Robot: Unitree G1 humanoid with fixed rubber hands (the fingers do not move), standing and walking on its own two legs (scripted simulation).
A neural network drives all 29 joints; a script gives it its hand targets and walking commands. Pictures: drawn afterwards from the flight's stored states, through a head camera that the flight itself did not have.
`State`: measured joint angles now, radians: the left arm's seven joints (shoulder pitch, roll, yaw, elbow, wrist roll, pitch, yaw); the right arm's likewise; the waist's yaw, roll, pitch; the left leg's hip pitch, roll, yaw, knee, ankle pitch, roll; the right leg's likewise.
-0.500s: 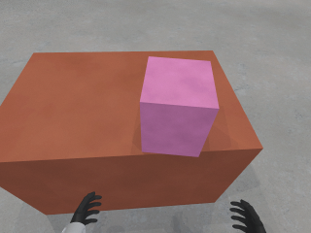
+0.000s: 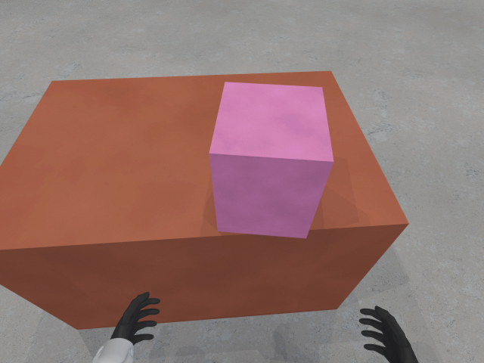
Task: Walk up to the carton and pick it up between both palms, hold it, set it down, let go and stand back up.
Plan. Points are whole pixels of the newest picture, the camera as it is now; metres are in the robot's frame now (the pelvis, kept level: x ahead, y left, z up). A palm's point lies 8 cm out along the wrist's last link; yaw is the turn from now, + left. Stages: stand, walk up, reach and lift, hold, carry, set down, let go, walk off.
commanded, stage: let go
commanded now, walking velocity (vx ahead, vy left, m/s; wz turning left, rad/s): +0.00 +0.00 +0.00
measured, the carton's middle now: (267, 163) +0.50 -0.01 +0.01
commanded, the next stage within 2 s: stand in 0.06 s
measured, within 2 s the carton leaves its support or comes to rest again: neither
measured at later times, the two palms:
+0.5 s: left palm out of the picture +0.13 +0.25 -0.10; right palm out of the picture +0.09 -0.23 -0.11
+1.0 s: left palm out of the picture +0.06 +0.29 -0.13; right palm out of the picture +0.04 -0.19 -0.12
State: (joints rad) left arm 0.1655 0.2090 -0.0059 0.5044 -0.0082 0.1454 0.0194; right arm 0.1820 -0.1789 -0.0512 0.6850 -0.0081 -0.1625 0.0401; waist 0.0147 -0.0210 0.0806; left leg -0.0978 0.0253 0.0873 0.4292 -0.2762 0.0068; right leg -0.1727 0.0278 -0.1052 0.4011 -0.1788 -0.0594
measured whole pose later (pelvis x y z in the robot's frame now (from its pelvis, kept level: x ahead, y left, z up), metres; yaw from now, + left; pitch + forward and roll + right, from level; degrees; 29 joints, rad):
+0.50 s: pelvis +0.01 +0.02 +0.00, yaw -1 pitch +1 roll -1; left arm 0.27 0.20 0.01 0.65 0.04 -0.02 -0.01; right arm 0.30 -0.22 -0.03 0.73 -0.04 0.01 0.02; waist 0.00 0.01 -0.04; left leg -0.20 0.02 0.10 0.51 -0.32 0.04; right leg -0.27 0.02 -0.09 0.46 -0.20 -0.03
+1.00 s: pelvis +0.01 +0.05 +0.00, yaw -2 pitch +1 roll -1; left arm 0.35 0.19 0.02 0.82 0.03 -0.01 0.02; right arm 0.35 -0.20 -0.02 0.83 -0.03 -0.01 -0.01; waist 0.00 -0.01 -0.02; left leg -0.17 -0.03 0.14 0.44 -0.30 0.09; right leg -0.27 -0.02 -0.05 0.43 -0.19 0.02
